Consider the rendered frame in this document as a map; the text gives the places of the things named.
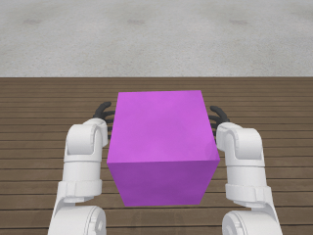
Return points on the robot left forearm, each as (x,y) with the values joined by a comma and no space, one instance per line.
(82,164)

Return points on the robot right forearm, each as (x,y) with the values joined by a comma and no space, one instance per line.
(246,175)

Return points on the carton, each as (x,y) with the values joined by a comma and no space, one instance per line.
(162,150)

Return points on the robot right upper arm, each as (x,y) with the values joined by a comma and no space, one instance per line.
(249,223)

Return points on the robot left upper arm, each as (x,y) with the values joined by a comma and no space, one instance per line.
(79,220)

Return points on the right robot hand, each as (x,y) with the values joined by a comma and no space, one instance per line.
(221,119)

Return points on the left robot hand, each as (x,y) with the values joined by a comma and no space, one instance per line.
(102,115)

